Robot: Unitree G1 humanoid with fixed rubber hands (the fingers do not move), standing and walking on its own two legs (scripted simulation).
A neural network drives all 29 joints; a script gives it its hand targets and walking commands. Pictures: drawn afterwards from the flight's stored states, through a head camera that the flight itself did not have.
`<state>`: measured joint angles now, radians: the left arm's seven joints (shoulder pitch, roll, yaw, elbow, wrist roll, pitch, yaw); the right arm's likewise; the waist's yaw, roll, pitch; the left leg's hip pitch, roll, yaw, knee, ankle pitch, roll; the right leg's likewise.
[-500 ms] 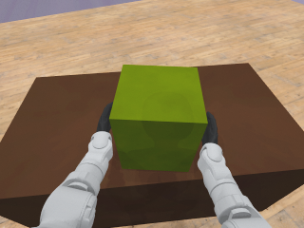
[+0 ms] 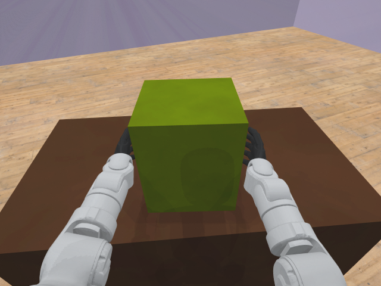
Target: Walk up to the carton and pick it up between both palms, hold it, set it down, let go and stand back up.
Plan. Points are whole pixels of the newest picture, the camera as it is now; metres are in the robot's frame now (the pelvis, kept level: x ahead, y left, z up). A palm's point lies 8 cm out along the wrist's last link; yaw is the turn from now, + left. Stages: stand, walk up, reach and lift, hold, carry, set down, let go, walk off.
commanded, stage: reach and lift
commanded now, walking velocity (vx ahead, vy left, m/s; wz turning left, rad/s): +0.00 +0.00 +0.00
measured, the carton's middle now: (189, 145) +0.42 +0.02 +0.12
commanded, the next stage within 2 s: hold in 1.58 s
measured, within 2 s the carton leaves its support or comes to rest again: neither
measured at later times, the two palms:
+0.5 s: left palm (119, 148) +0.38 +0.17 +0.15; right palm (257, 152) +0.36 -0.13 +0.15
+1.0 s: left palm (120, 141) +0.37 +0.17 +0.17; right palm (261, 148) +0.36 -0.13 +0.16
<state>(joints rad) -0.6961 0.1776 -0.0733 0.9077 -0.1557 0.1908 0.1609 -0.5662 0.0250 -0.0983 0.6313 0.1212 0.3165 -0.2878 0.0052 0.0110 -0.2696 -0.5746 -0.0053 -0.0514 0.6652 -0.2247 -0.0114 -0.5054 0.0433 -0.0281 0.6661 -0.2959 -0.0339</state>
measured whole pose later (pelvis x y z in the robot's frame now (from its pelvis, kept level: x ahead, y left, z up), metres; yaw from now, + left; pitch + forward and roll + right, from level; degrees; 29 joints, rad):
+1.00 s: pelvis +0.00 +0.00 +0.01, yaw +0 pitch +3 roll -1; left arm -0.71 0.17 0.00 0.73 -0.16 0.45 0.19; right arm -0.64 0.00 -0.10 0.64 0.15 0.42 -0.27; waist -0.02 0.01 -0.23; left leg -0.43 0.00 -0.05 0.57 -0.18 -0.01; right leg -0.36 0.04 -0.03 0.56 -0.25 -0.03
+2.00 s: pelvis -0.02 +0.00 +0.01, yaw +0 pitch +1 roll -1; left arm -0.75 0.16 0.10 0.64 -0.10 0.60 0.19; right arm -0.73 -0.01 -0.12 0.65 0.20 0.50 -0.29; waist -0.02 0.01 -0.23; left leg -0.41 0.00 -0.06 0.55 -0.16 -0.01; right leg -0.34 0.04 -0.03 0.54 -0.23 -0.03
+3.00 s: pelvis -0.02 +0.01 +0.01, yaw +0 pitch +1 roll -1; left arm -0.75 0.15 0.12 0.64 -0.09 0.61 0.18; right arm -0.76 -0.01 -0.12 0.65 0.18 0.52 -0.29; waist -0.02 0.01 -0.23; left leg -0.41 0.00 -0.06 0.55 -0.16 0.00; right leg -0.34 0.04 -0.03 0.53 -0.22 -0.03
